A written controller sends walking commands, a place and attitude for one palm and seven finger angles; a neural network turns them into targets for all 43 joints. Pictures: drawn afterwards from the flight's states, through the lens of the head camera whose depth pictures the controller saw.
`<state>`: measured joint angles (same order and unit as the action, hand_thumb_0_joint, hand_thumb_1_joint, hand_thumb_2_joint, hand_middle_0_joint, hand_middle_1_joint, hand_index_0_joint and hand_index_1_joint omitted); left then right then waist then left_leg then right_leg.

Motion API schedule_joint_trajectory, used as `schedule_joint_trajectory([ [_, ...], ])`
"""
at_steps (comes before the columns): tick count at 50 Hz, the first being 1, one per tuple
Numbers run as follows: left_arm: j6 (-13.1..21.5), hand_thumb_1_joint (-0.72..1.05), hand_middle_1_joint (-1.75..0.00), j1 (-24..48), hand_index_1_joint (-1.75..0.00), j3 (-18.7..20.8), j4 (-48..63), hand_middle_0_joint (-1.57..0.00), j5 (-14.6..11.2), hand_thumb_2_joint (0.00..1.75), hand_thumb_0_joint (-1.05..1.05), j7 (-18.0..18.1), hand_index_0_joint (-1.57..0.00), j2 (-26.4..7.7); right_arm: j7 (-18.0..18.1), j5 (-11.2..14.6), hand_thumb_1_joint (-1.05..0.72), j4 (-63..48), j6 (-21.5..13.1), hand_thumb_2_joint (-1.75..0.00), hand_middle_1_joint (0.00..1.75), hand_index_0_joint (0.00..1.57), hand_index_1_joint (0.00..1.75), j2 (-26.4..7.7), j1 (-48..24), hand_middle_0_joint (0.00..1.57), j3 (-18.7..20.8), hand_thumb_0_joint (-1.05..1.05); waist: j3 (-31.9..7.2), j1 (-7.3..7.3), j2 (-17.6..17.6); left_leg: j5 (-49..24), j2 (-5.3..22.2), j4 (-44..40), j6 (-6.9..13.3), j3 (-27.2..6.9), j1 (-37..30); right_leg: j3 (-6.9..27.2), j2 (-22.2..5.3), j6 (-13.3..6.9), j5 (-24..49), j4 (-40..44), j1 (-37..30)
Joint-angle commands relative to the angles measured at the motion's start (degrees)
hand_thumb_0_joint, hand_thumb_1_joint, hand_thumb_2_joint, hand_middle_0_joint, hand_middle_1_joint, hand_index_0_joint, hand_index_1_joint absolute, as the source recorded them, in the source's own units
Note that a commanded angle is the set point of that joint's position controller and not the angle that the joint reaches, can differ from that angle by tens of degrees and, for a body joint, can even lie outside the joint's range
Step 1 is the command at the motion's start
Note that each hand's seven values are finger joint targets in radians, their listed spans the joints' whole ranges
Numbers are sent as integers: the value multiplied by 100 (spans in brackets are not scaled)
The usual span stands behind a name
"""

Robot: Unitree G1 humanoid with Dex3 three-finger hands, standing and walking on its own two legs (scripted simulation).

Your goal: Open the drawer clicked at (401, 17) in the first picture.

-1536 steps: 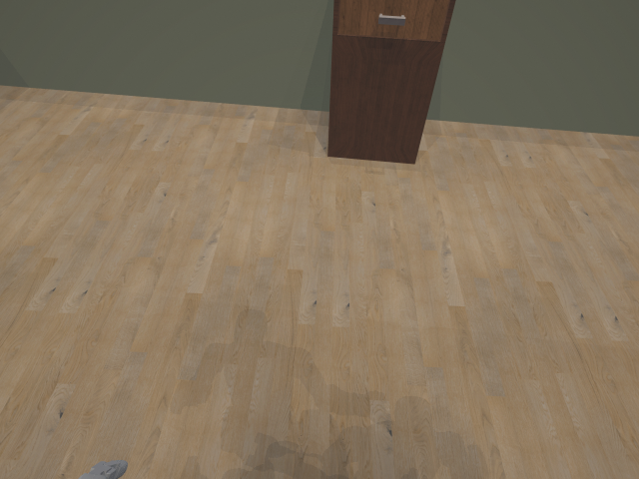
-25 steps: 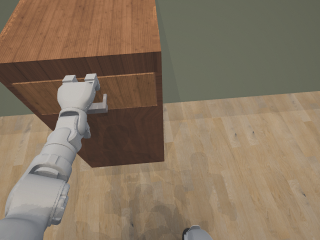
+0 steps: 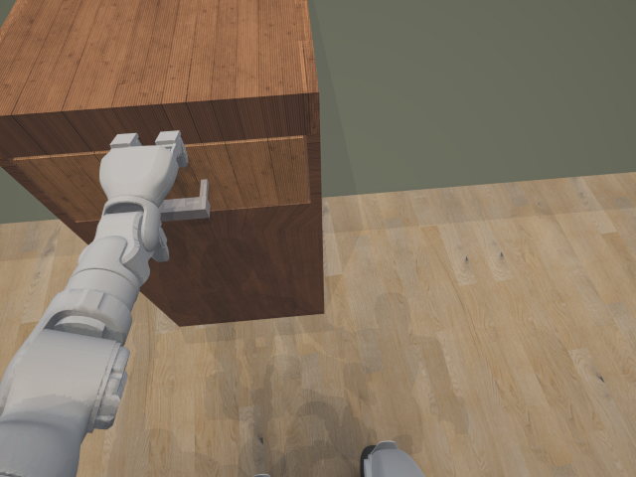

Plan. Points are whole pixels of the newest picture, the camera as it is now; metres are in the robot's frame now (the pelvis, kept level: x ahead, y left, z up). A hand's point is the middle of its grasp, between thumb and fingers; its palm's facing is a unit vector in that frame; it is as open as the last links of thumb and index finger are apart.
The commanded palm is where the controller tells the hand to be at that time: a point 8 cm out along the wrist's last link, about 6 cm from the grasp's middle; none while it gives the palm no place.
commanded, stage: re-aim the fingers above the handle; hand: left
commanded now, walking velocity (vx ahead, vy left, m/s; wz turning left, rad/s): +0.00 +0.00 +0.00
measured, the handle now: (176, 198) +0.52 +0.21 -0.04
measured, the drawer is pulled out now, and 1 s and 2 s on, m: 0.00 0.00 0.00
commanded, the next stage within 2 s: lower the fingers behind the handle in 0.82 s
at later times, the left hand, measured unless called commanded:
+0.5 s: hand (159, 199) +0.48 +0.21 +0.02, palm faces -0.03 +0.01 -1.00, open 13.7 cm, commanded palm +0.46 +0.20 +0.08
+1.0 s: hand (161, 199) +0.48 +0.20 +0.03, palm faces -0.04 +0.02 -1.00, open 13.8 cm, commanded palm +0.45 +0.21 +0.07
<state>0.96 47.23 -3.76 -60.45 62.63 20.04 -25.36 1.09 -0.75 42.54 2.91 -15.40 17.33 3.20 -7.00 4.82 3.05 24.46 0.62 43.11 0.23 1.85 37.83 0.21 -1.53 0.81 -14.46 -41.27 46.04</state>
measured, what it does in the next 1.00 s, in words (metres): stands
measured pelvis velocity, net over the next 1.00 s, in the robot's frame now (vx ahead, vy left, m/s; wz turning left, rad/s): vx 0.01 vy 0.00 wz -0.01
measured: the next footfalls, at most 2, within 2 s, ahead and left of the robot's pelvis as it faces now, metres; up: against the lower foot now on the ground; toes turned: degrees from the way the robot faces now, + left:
none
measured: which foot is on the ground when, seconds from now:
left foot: down 0.00-1.00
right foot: down 0.00-1.00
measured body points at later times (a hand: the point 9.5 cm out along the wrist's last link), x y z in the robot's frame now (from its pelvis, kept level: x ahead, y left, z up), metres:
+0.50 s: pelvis +0.00 +0.01 +0.00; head +0.10 -0.01 +0.44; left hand +0.48 +0.20 +0.08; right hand +0.04 -0.26 -0.14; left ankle -0.05 +0.12 -0.71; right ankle +0.04 -0.13 -0.71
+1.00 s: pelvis +0.01 +0.00 +0.00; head +0.10 -0.02 +0.44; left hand +0.47 +0.20 +0.08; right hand +0.04 -0.27 -0.14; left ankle -0.05 +0.12 -0.71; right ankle +0.04 -0.13 -0.71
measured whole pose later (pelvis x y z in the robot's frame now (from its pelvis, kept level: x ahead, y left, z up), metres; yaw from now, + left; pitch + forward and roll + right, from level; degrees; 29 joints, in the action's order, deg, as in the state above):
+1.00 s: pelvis +0.01 +0.00 +0.00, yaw +0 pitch +19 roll +0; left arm 0.1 45.0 -3.5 -59.2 62.8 21.0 -23.8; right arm 0.5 -0.8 42.2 4.1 -15.3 16.6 3.2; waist -7.2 4.7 3.4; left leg 24.6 0.8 42.1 0.2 2.0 36.0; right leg 0.4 -1.3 0.8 -14.7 -40.6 44.5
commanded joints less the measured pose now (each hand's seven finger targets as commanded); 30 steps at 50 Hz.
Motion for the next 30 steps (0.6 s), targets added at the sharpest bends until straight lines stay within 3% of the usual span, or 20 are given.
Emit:
schedule_joint_trajectory([
  [1, 118, -50, -120, 2273, -120, 367, 917, -30, -35, 30, 0, 106, -30, -1287, 33, -26, -90, -284, -105, -90, 30, 20, 30, -853, 743, 20, 294, 0, -2394, 143, -292, -2056, -255, -368, 105, -12, -526, -97, 307, -194, 1625, 183, -2140],
  [3, 159, -50, -120, 2375, -120, 182, 1013, -30, -10, 30, 0, 132, -30, -1059, 26, -26, -90, -312, -115, -90, 30, 20, 30, -815, 749, 20, 309, 0, -2397, 178, -157, -2079, -258, -366, 92, -26, -571, -110, 315, -209, 1578, 183, -2044],
  [5, 204, -50, -120, 2289, -120, 215, 989, -30, 0, 30, 0, 172, -30, -1049, 17, -44, -90, -296, -114, -90, 30, 20, 30, -810, 745, 20, 321, 0, -2336, 168, -204, -2153, -250, -337, 97, -39, -570, -126, 316, -218, 1613, 174, -2029],
  [6, 236, -50, -120, 2413, -120, 371, 1141, -30, 16, 30, 0, 209, -30, -1268, 8, -41, -90, -290, -107, -90, 30, 20, 30, -839, 748, 20, 317, 0, -2446, 138, -103, -2173, -241, -321, 78, -64, -595, -124, 321, -228, 1578, 125, -1986],
  [9, 210, -50, -120, 2512, -120, 359, 1232, -30, 50, 30, 0, 323, -30, -1228, -26, -74, -90, -307, -97, -90, 30, 20, 30, -820, 733, 20, 326, 0, -2550, 147, 34, -2381, -247, -274, 62, -71, -665, -150, 332, -246, 1700, 68, -1997],
  [10, 158, -50, -120, 2420, -120, 281, 1055, -30, 75, 30, 0, 348, -30, -1138, -22, -69, -90, -271, -98, -90, 30, 20, 30, -808, 732, 20, 318, 0, -2389, 174, -58, -2331, -233, -284, 61, -79, -611, -176, 327, -236, 1619, 78, -1921],
  [12, 86, -50, -120, 2382, -120, 348, 1058, -30, 60, 30, 0, 389, -30, -1198, -39, -72, -90, -278, -82, -90, 30, 20, 30, -828, 705, 20, 318, 0, -2490, 139, -102, -2362, -237, -289, 63, -77, -627, -167, 330, -230, 1654, 81, -1992],
  [15, 9, -50, -120, 2644, -120, 164, 1093, -30, 81, 30, 0, 413, -30, -1019, -43, -69, -90, -256, -64, -90, 30, 20, 30, -813, 725, 20, 330, 0, -2457, 252, 24, -2424, -211, -293, 42, -113, -785, -204, 337, -236, 1593, 98, -1834],
  [19, -48, -50, -120, 2588, -120, 342, 1158, -30, 17, 30, 0, 362, -30, -1199, -51, -75, -90, -288, -33, -90, 30, 20, 30, -837, 691, 20, 314, 0, -2642, 167, -97, -2475, -230, -312, 48, -113, -806, -185, 342, -235, 1702, 110, -2064],
  [21, -68, -50, -120, 2624, -120, 92, 1041, -30, 29, 30, 0, 312, -30, -929, -35, -43, -90, -296, -32, -90, 30, 20, 30, -803, 714, 20, 304, 0, -2384, 239, -142, -2326, -211, -377, 41, -131, -749, -210, 342, -227, 1558, 153, -1918],
  [22, -74, -50, -120, 2590, -120, 115, 974, -30, 20, 30, 0, 310, -30, -957, -23, -54, -90, -273, -42, -90, 30, 20, 30, -814, 667, 20, 298, 0, -2269, 232, -143, -2230, -214, -382, 61, -99, -720, -196, 337, -226, 1505, 190, -1898],
  [24, -45, -50, -120, 2659, -120, 189, 1040, -30, 31, 30, 0, 281, -30, -1062, -21, -56, -90, -307, -38, -90, 30, 20, 30, -838, 673, 20, 294, 0, -2438, 206, -121, -2322, -221, -375, 45, -125, -775, -192, 339, -237, 1528, 155, -1927],
  [25, -24, -50, -120, 2711, -120, 33, 1051, -30, 72, 30, 0, 286, -30, -898, -13, -52, -90, -291, -55, -90, 30, 20, 30, -790, 694, 20, 300, 0, -2379, 244, -24, -2323, -206, -381, 36, -130, -818, -214, 330, -237, 1484, 151, -1837],
  [27, 30, -50, -120, 2543, -120, 91, 1158, -30, 58, 30, 0, 305, -30, -845, -22, -76, -90, -310, -64, -90, 30, 20, 30, -772, 708, 20, 325, 0, -2552, 171, -50, -2604, -195, -328, 27, -136, -956, -222, 341, -244, 1644, 122, -1914],
  [29, 95, -50, -120, 2612, -120, 16, 1371, -30, 16, 30, 0, 296, -30, -686, -41, -88, -90, -352, -59, -90, 30, 20, 30, -746, 719, 20, 350, 0, -2705, 191, 48, -2866, -187, -295, 2, -154, -1115, -233, 360, -247, 1801, 118, -1936],
  [30, 108, -50, -120, 2447, -120, 142, 1309, -30, 20, 30, 0, 313, -30, -822, -35, -89, -90, -313, -54, -90, 30, 20, 30, -751, 735, 20, 339, 0, -2647, 134, -27, -2959, -167, -299, 4, -165, -1068, -244, 348, -242, 1837, 88, -1980],
])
